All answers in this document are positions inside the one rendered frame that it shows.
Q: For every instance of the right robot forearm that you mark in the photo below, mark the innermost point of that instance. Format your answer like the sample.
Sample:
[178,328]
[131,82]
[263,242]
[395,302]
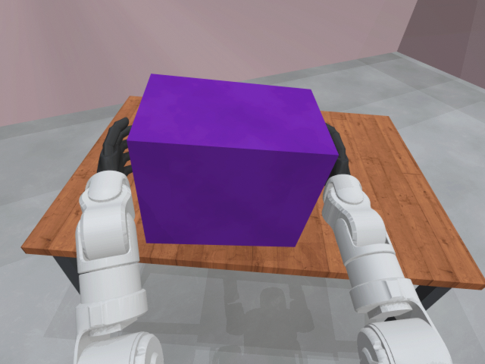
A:
[379,287]

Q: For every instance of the robot right upper arm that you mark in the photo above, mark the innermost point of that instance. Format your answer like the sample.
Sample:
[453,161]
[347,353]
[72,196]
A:
[404,341]

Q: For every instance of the left robot forearm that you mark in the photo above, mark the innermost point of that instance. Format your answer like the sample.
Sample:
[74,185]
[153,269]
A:
[111,294]

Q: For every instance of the table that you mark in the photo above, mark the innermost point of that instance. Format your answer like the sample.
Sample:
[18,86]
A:
[428,248]

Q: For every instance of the robot left upper arm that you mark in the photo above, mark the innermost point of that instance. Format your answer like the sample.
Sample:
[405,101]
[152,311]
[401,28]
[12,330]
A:
[137,348]

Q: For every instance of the right robot hand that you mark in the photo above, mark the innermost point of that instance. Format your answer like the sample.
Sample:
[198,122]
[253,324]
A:
[342,163]

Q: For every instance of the left robot hand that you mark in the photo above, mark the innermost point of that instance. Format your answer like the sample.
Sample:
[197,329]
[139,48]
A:
[112,156]

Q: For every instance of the carton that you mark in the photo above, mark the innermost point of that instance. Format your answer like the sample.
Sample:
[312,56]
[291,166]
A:
[226,163]

